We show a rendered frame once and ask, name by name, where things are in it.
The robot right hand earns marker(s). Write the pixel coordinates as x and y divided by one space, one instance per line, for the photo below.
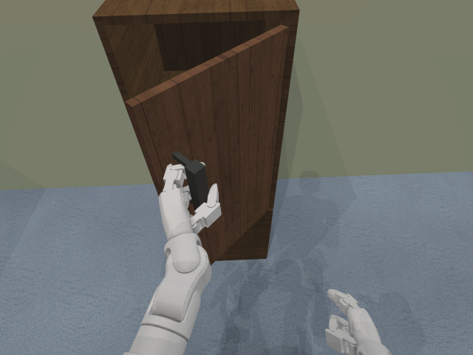
345 336

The handle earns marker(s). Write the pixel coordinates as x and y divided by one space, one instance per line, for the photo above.
197 179

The robot left hand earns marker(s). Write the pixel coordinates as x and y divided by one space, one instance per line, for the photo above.
174 201

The cupboard door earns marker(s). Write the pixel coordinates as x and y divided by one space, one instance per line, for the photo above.
224 113

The robot left forearm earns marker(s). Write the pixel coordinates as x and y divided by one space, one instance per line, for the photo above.
169 320

